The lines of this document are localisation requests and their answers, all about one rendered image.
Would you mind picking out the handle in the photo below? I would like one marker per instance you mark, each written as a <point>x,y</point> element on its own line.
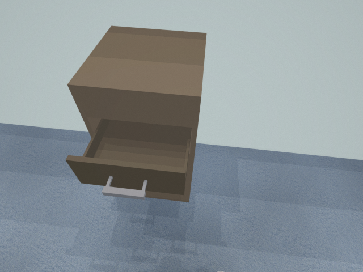
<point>122,192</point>

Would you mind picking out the cabinet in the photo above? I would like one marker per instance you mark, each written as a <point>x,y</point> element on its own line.
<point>144,75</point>

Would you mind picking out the drawer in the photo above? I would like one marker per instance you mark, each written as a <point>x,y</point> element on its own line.
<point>132,152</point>

